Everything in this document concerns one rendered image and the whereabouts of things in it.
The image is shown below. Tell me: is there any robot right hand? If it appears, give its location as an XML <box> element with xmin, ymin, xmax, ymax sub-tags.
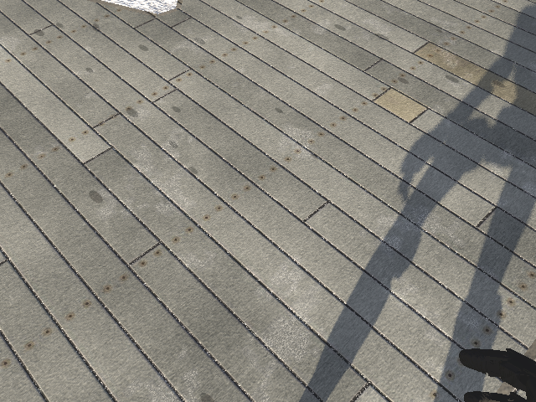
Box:
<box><xmin>459</xmin><ymin>348</ymin><xmax>536</xmax><ymax>402</ymax></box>

